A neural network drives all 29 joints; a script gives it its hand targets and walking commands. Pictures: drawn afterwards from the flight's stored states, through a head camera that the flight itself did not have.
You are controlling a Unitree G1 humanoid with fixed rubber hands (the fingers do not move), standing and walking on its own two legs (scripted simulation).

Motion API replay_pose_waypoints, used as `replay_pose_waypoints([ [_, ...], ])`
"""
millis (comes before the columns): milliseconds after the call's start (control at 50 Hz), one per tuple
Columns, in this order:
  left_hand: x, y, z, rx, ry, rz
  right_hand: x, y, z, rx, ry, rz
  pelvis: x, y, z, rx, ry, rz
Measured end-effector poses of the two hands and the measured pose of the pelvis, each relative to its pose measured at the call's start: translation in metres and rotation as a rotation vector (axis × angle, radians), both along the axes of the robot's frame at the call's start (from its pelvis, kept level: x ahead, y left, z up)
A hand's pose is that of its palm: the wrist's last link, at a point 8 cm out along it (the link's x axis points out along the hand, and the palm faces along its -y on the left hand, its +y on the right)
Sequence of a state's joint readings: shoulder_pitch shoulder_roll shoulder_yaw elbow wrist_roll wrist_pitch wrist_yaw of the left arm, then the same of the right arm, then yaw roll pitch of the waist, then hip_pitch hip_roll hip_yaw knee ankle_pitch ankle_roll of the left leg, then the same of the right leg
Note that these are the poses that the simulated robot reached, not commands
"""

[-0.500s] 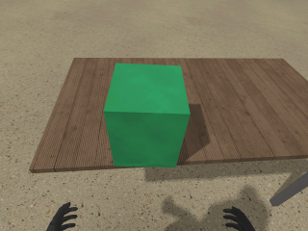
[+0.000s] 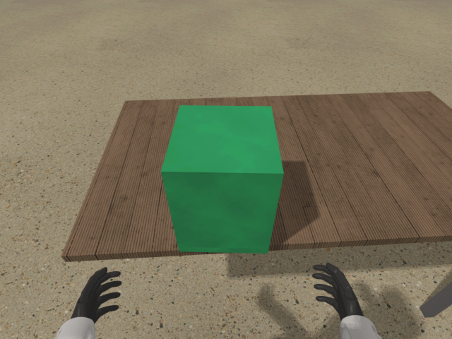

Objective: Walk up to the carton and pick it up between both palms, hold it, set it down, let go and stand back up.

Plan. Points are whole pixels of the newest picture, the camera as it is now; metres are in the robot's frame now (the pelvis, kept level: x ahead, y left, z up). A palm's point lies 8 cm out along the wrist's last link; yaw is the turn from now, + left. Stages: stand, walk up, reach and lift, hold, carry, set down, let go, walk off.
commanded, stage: reach and lift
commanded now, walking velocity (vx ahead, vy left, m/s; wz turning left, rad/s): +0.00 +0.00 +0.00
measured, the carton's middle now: (224, 180) +0.45 +0.05 +0.04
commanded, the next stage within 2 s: none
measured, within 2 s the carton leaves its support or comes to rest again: neither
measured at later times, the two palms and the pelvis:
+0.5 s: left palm (91, 283) +0.22 +0.27 +0.00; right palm (332, 283) +0.25 -0.15 +0.00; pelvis +0.05 +0.04 +0.01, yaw +0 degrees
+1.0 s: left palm (108, 230) +0.29 +0.24 +0.07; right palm (337, 239) +0.29 -0.16 +0.06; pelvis +0.02 +0.02 +0.01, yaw -2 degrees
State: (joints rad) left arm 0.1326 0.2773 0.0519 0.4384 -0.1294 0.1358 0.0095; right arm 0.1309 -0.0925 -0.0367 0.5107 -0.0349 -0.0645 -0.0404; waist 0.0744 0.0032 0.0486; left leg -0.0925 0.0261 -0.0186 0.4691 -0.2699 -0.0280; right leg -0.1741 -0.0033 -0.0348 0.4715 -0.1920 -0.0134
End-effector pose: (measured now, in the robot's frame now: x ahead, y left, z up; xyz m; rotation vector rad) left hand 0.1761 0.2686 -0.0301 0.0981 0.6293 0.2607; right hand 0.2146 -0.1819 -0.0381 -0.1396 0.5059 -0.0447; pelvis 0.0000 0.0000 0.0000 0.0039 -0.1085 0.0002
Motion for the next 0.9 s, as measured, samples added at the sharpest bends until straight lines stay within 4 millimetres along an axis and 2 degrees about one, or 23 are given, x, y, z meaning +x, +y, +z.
replay_pose_waypoints([
  [160,0.028,-0.006,0.001,-0.028,-0.082,-0.028,0.008,0.003,0.006,0.013,-0.019,-0.019,0.023,0.009,0.004,-0.011,0.027,-0.015],
  [260,0.032,-0.008,0.001,-0.043,-0.122,-0.043,0.013,0.012,0.013,0.040,-0.073,-0.025,0.036,0.017,0.006,-0.021,0.026,-0.018],
  [400,0.033,0.001,0.018,-0.007,-0.203,-0.038,0.022,0.025,0.019,0.077,-0.142,-0.024,0.045,0.030,0.006,-0.035,0.009,-0.014],
  [580,0.052,-0.009,0.041,-0.043,-0.310,-0.084,0.037,0.028,0.047,0.106,-0.264,-0.047,0.046,0.039,0.007,-0.035,0.003,-0.017],
  [780,0.074,-0.027,0.050,-0.079,-0.322,-0.077,0.041,0.026,0.056,0.121,-0.229,-0.056,0.035,0.034,0.007,-0.029,-0.006,-0.036],
  [900,0.094,-0.030,0.071,-0.082,-0.340,-0.072,0.061,0.024,0.082,0.127,-0.285,-0.055,0.027,0.027,0.007,-0.019,0.012,-0.042],
])
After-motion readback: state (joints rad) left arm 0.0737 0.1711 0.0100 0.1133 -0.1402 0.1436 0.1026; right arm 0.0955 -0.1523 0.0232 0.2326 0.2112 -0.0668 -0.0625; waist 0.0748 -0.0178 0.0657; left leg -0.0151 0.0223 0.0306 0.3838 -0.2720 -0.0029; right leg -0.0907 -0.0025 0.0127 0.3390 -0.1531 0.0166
